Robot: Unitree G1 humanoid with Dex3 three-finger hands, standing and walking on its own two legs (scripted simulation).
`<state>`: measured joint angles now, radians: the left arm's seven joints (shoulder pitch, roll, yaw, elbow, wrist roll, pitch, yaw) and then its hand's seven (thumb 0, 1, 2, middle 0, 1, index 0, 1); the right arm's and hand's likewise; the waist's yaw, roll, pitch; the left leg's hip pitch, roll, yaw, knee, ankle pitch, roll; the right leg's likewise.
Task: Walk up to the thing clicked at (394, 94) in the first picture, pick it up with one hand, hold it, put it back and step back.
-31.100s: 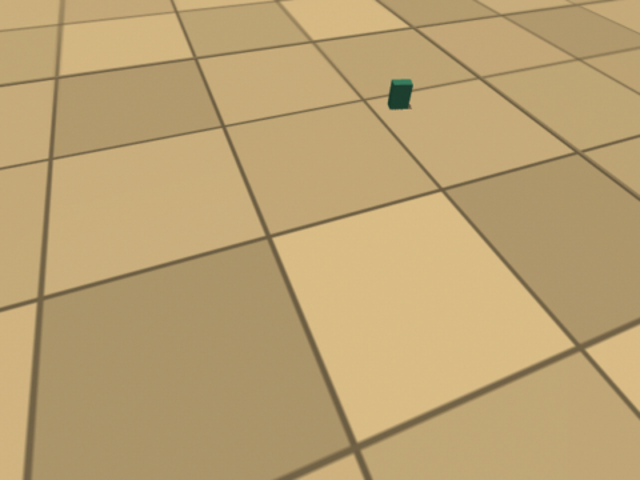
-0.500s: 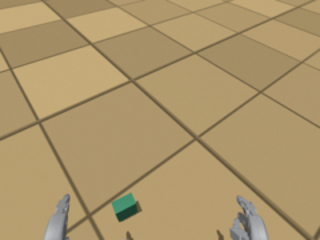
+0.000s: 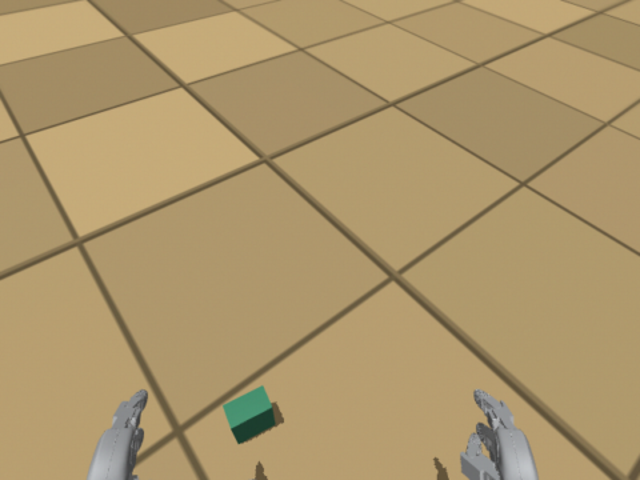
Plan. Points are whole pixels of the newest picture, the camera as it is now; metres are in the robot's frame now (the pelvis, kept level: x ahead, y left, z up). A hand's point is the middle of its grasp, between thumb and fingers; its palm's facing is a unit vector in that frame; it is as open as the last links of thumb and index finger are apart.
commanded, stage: stand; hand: left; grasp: from the side
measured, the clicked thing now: (250, 415) +0.40 +0.17 -0.65
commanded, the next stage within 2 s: none
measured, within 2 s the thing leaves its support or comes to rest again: neither
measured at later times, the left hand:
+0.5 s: hand out of the picture +0.08 +0.25 -0.11, palm faces +0.00 -0.94 -0.35, open 7.6 cm
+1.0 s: hand out of the picture +0.02 +0.25 -0.10, palm faces +0.02 -0.93 -0.36, open 7.4 cm
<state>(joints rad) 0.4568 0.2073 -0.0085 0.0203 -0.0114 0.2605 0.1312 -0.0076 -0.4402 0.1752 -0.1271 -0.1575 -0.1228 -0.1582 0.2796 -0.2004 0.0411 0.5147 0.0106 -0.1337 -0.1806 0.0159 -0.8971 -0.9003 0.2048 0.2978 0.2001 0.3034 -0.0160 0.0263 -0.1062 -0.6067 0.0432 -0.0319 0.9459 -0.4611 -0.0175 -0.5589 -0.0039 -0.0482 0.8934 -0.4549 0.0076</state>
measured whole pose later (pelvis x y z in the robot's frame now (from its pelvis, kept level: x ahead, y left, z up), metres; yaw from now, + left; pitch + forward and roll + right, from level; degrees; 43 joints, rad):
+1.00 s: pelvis -0.02 +0.00 +0.05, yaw +1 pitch -4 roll +0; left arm 0.17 0.33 0.00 1.12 0.03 -0.01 0.02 0.01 0.90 0.90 -0.21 -0.30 -0.20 -0.30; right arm 0.14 -0.31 -0.01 1.11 -0.02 0.01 0.00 0.01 -0.90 -0.90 0.20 0.30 0.20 0.30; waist 0.02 0.02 0.06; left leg -0.16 0.00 -0.02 0.40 -0.17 -0.01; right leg -0.13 -0.04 -0.05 0.40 -0.19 0.02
